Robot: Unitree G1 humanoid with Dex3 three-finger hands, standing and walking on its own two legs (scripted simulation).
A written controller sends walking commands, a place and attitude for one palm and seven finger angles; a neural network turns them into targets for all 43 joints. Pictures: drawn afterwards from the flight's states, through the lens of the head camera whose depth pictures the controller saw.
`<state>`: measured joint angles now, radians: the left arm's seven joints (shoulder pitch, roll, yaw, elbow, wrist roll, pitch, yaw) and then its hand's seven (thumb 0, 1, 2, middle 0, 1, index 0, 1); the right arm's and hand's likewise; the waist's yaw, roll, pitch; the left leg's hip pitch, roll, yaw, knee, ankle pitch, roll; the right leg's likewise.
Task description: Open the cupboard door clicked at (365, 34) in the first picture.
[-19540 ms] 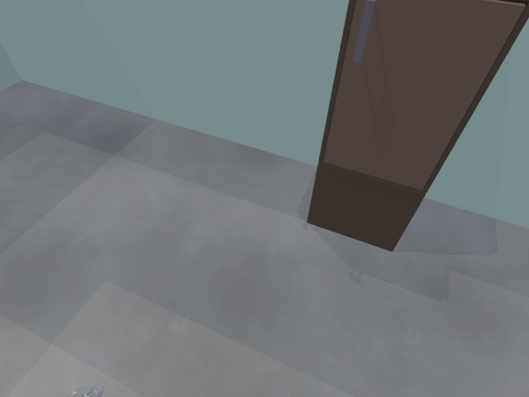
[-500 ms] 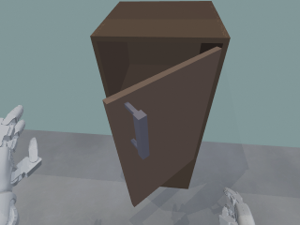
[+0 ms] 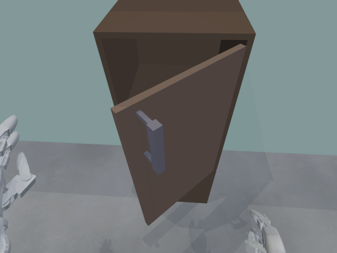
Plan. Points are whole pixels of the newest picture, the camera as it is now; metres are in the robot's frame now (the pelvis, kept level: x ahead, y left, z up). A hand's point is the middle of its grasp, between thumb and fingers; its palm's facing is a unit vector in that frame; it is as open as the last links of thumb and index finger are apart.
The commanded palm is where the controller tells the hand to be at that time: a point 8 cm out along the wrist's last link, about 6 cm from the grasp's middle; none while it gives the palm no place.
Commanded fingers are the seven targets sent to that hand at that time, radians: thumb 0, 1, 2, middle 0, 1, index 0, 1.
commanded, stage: step back with the hand held close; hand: left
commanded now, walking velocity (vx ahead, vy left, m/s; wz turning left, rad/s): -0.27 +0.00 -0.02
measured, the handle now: (150, 143) +0.30 +0.07 +0.15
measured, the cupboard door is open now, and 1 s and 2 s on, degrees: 44 44 44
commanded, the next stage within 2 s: stop stepping back and stand still in 1.08 s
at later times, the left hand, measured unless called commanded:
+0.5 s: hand out of the picture +0.12 +0.29 +0.15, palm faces +0.41 -0.78 -0.47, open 7.4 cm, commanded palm +0.06 +0.33 +0.17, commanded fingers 0.00 0.90 0.90 -0.20 -0.30 -0.20 -0.30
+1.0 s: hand out of the picture +0.05 +0.28 +0.16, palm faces +0.33 -0.80 -0.49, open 7.4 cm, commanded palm -0.01 +0.33 +0.17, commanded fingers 0.00 0.90 0.90 -0.20 -0.30 -0.20 -0.30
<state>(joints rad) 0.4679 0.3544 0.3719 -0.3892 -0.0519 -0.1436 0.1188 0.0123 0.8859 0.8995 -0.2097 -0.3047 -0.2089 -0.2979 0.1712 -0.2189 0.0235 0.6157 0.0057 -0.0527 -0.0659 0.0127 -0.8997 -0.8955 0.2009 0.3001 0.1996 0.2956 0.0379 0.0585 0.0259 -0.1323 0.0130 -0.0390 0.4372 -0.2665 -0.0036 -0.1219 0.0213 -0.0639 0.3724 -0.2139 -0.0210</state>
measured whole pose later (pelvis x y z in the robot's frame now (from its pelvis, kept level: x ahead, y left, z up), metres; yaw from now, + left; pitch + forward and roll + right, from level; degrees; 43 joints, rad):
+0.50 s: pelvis -0.08 +0.03 -0.02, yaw +0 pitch +0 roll -2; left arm 0.57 0.41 0.41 -0.56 -0.03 -0.19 0.17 0.01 0.88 0.90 -0.21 -0.30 -0.21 -0.30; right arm 0.20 -0.22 0.00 0.56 0.01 -0.04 -0.09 0.01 -0.90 -0.90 0.20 0.30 0.20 0.30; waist 0.01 0.00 0.04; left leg -0.41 -0.01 -0.02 0.64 -0.24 0.03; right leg -0.38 -0.01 -0.05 0.54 -0.17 0.01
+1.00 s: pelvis -0.15 +0.03 -0.02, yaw -1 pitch +1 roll -3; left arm 0.60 0.47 0.41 -0.57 -0.04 -0.22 0.13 0.01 0.88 0.90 -0.22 -0.31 -0.22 -0.30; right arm 0.16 -0.20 -0.01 0.62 0.01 -0.07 -0.07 0.01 -0.90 -0.90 0.20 0.30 0.20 0.30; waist -0.01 0.01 0.00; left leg -0.47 -0.01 -0.05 0.74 -0.28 -0.02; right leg -0.25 0.08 0.03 0.53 -0.31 -0.01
